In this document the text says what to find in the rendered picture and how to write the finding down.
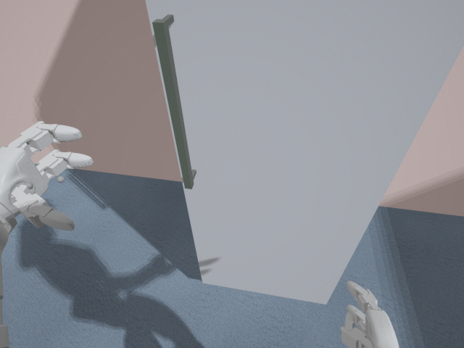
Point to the fridge door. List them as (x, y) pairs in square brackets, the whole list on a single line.
[(298, 114)]

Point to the handle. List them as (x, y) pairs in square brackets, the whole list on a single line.
[(164, 47)]

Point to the right robot hand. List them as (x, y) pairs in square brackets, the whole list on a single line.
[(374, 330)]

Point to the robot left forearm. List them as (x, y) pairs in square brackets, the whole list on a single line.
[(7, 224)]

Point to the left robot hand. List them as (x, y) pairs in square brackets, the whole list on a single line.
[(17, 169)]

